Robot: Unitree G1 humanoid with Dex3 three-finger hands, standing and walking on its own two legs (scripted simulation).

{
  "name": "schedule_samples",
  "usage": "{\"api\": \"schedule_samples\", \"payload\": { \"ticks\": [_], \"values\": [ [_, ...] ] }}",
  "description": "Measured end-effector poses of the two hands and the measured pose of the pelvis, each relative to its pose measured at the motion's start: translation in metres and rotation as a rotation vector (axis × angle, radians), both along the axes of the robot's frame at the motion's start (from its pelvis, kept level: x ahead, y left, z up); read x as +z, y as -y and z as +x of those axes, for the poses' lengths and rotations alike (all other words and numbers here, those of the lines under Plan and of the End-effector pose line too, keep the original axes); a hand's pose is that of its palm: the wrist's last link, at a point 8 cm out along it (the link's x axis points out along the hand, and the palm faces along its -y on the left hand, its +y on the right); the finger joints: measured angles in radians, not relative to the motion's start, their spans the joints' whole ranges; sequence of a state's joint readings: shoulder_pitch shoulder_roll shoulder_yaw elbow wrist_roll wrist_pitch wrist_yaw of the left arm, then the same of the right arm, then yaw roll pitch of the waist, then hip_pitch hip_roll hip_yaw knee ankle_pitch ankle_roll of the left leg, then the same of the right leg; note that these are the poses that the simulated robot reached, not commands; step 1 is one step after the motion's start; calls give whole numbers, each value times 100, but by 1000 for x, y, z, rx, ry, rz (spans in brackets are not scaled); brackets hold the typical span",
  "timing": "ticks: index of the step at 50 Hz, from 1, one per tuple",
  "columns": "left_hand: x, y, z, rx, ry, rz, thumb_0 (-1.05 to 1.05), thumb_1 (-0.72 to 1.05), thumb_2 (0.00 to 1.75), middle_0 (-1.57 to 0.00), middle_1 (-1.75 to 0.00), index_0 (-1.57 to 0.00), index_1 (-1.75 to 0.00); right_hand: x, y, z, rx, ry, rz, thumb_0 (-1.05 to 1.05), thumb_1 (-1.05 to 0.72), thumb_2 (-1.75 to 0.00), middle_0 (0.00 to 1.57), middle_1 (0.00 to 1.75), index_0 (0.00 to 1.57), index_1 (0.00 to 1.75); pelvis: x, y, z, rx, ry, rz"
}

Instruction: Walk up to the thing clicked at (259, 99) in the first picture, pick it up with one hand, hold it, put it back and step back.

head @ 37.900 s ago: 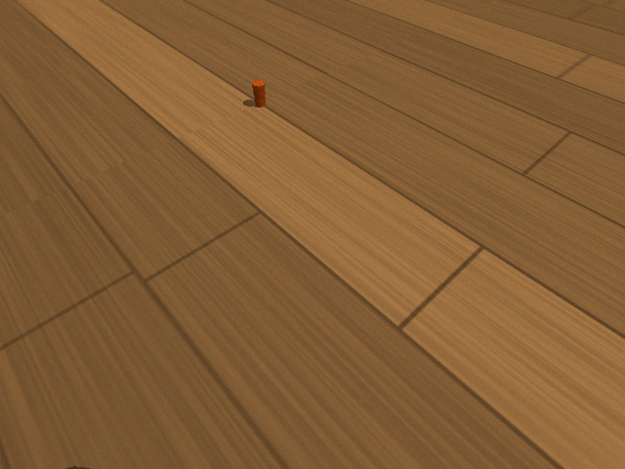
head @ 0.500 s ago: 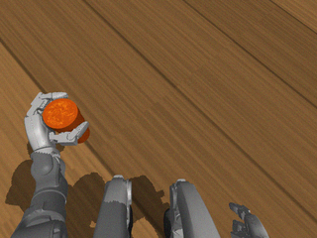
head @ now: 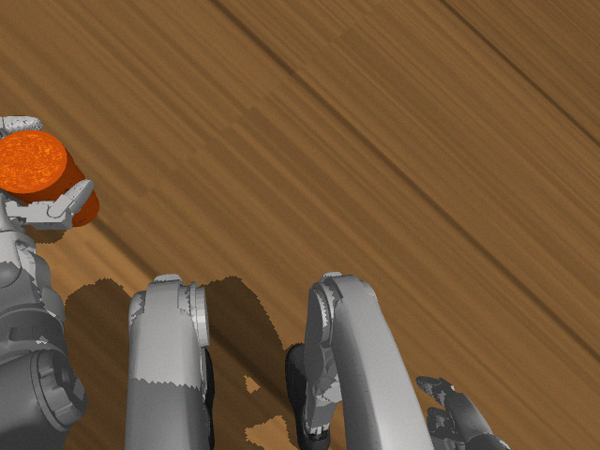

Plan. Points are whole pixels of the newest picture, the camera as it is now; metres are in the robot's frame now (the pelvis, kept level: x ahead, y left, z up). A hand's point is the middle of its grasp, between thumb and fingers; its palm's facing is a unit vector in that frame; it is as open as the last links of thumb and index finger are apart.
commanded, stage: crouch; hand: left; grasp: from the side
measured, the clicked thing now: (55, 187) +0.44 +0.30 -0.09
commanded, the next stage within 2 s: lower in 0.82 s
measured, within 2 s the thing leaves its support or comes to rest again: neither
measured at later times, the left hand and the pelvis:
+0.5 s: hand (59, 193) +0.45 +0.32 -0.16, palm faces +0.40 -0.92 +0.00, open 10.1 cm; pelvis +0.01 +0.00 -0.06, yaw -4 degrees
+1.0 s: hand (66, 201) +0.45 +0.32 -0.19, palm faces +0.40 -0.92 +0.01, open 10.1 cm; pelvis +0.00 +0.00 -0.08, yaw -7 degrees
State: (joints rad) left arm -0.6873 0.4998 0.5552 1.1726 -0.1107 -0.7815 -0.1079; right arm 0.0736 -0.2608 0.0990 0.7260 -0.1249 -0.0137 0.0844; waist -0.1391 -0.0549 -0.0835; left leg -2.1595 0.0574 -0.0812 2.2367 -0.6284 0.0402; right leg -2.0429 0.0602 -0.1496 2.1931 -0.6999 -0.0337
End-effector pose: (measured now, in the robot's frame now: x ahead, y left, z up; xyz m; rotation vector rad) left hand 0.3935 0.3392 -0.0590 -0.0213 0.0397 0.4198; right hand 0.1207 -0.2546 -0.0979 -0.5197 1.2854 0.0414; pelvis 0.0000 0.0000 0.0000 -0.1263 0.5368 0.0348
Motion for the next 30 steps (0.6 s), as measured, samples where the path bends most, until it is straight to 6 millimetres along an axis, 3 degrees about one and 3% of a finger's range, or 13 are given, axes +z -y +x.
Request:
{"api": "schedule_samples", "payload": {
  "ticks": [7, 12, 22, 30],
  "values": [
    [-28, -9, 8, 3, -8, 24, 1, -36, 103, -76, -100, -72, -98, -23, 3, -24, -7, -70, -20, 1, -92, -91, 20, 30, 20, 30, -25, 2, -1, -13, 20, -6],
    [-48, -13, 14, 6, -11, 11, 1, -36, 103, -76, -100, -72, -98, -33, 7, -31, 9, -108, -39, 1, -92, -91, 20, 30, 20, 30, -38, 3, 2, -24, 31, -15],
    [-88, -16, 17, -9, -23, -1, 1, -36, 103, -76, -100, -72, -98, -41, 15, -17, 64, -124, -92, 1, -92, -90, 20, 30, 20, 30, -57, 2, 7, -45, 55, -38],
    [-105, -21, 16, -13, -23, 3, 1, -36, 103, -76, -99, -72, -98, -45, 17, 0, 120, -108, -122, 1, -92, -90, 20, 30, 20, 30, -66, 0, 9, -54, 77, -52]
  ]
}}
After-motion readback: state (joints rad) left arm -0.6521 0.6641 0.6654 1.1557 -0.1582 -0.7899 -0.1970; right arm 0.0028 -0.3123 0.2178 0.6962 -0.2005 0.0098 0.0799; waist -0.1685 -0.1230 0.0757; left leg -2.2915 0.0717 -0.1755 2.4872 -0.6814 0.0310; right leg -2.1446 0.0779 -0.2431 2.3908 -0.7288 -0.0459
